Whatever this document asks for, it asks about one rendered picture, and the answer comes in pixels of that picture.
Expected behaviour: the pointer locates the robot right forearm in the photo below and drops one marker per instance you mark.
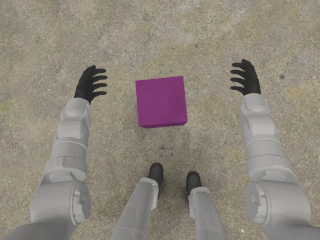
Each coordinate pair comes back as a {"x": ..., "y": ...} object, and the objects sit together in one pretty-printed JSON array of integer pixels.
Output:
[{"x": 265, "y": 157}]

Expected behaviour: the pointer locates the robot left forearm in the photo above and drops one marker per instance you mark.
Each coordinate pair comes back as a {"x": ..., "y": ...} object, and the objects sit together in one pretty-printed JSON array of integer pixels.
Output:
[{"x": 70, "y": 146}]

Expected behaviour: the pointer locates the robot left thigh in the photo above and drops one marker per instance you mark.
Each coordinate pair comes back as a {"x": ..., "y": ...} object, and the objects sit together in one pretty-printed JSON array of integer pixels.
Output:
[{"x": 134, "y": 220}]

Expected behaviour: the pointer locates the carton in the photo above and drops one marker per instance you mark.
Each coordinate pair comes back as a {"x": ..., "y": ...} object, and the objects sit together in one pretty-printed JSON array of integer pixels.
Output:
[{"x": 161, "y": 102}]

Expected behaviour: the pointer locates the robot left hand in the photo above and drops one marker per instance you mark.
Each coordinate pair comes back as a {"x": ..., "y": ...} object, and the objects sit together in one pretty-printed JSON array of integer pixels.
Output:
[{"x": 85, "y": 85}]

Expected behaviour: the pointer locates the robot right hand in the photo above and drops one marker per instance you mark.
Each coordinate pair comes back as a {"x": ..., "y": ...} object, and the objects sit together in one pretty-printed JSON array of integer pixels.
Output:
[{"x": 250, "y": 82}]

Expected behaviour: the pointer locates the robot right thigh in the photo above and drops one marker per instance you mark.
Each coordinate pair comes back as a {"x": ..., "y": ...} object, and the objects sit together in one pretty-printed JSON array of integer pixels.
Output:
[{"x": 208, "y": 224}]

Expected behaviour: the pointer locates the robot thigh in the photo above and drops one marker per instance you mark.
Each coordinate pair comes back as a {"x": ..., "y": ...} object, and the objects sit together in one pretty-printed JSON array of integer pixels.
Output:
[
  {"x": 208, "y": 224},
  {"x": 134, "y": 220}
]

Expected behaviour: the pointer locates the robot left upper arm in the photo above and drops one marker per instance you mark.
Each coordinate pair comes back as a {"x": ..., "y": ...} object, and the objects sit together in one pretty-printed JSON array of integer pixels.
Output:
[{"x": 57, "y": 210}]

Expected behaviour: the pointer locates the robot right upper arm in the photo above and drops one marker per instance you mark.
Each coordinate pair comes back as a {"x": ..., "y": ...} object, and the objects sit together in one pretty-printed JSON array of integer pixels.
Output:
[{"x": 281, "y": 210}]

